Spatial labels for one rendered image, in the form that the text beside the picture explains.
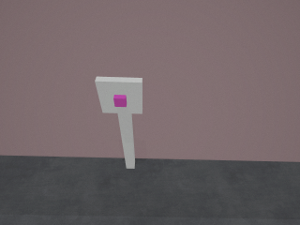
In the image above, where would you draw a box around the button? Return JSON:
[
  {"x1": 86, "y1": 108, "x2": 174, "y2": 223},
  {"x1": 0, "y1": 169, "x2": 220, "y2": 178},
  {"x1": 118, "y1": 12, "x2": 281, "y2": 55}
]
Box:
[{"x1": 113, "y1": 95, "x2": 127, "y2": 107}]

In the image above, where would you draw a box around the panel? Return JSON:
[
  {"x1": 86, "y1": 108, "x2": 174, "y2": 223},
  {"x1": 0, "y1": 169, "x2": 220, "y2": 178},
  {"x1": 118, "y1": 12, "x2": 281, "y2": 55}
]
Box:
[{"x1": 95, "y1": 76, "x2": 143, "y2": 169}]

